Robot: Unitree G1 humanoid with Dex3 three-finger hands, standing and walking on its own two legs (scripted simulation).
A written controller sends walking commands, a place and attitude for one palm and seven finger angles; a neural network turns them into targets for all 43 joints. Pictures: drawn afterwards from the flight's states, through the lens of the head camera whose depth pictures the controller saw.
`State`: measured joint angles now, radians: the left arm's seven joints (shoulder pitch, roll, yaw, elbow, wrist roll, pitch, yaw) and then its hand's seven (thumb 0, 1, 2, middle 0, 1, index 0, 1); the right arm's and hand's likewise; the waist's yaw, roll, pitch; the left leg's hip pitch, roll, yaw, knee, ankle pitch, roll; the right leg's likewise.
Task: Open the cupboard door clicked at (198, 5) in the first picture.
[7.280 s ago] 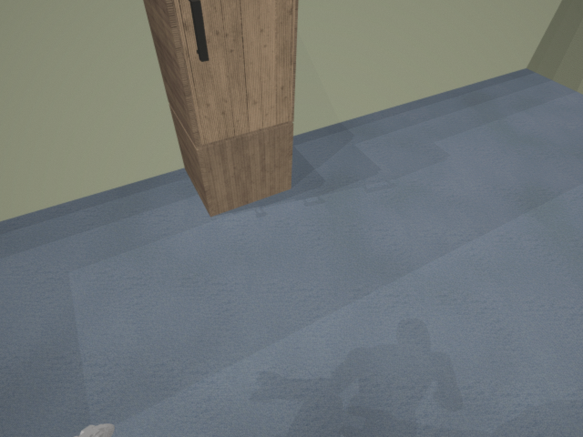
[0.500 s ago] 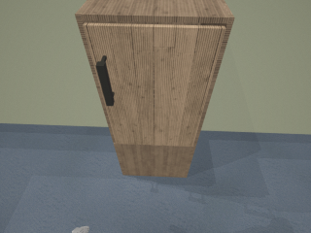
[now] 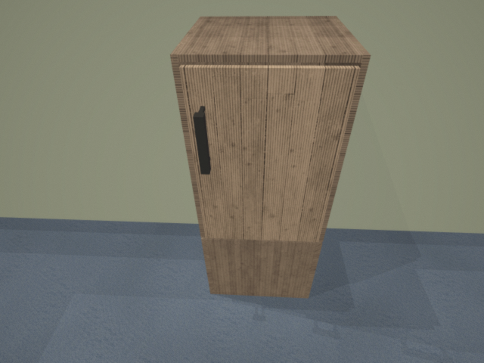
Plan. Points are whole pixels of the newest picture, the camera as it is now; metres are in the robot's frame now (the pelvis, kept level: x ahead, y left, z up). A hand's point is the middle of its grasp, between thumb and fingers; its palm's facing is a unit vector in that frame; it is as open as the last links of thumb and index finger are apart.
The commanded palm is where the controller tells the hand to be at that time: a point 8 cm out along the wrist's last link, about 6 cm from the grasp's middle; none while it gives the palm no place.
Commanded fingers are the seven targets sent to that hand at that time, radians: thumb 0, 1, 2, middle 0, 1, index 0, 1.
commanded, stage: come to a stop and stand still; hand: left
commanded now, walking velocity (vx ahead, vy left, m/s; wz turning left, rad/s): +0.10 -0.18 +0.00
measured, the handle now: (204, 140) +0.61 +0.13 +0.08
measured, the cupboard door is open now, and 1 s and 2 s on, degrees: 0 0 0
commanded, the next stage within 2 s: look again from close up in 0.40 s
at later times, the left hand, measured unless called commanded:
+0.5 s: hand out of the picture -0.01 +0.17 -0.16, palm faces +0.04 -0.98 -0.17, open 7.4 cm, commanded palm none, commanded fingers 0.00 0.90 0.90 -0.20 -0.30 -0.20 -0.30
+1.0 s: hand out of the picture +0.03 +0.16 -0.16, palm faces +0.06 -0.98 -0.21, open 7.3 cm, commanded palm none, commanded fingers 0.00 0.90 0.90 -0.20 -0.30 -0.20 -0.30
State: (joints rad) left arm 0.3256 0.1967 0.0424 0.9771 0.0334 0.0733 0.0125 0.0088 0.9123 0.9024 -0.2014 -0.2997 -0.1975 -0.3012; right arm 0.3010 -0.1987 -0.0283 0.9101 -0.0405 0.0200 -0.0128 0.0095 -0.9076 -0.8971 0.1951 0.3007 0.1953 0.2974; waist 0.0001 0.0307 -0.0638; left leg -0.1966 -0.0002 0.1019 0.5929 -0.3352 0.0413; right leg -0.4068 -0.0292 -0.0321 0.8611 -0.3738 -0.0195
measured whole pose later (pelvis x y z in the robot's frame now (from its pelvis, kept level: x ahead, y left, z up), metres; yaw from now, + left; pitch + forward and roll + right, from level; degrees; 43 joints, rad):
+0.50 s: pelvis -0.02 +0.00 +0.01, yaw +0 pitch -1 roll +1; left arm 0.33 0.15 0.03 1.03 0.03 0.02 0.00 0.01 0.91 0.90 -0.20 -0.30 -0.20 -0.30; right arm 0.38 -0.15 -0.01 1.01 -0.03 -0.02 -0.03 0.01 -0.91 -0.90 0.19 0.30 0.20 0.30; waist -0.01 -0.02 -0.01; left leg -0.21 0.00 0.07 0.48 -0.26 0.02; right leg -0.36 0.00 -0.04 0.72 -0.38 -0.05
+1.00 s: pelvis +0.02 -0.02 +0.01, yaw +1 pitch -1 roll +1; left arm 0.27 0.16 0.01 1.08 0.01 -0.01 0.03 0.01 0.94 0.90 -0.20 -0.30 -0.20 -0.30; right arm 0.31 -0.16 0.01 1.10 -0.01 -0.03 -0.03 0.01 -0.91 -0.90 0.20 0.30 0.20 0.30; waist 0.00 0.02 0.02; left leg -0.14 0.03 0.03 0.45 -0.29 -0.03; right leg -0.21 0.02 -0.04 0.49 -0.26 -0.04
